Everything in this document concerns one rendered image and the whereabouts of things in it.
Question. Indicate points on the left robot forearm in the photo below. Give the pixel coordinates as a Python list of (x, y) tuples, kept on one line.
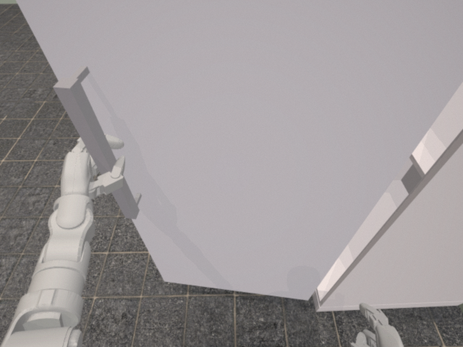
[(54, 298)]

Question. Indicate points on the fridge door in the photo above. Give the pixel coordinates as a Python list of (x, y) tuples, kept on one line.
[(260, 133)]

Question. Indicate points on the left robot upper arm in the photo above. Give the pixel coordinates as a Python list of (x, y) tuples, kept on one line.
[(51, 337)]

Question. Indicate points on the robot left hand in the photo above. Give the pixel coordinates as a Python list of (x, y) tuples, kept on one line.
[(79, 169)]

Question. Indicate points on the handle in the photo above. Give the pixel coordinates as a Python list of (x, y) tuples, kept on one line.
[(80, 111)]

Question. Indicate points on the robot right hand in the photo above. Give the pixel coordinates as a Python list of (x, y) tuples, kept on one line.
[(385, 335)]

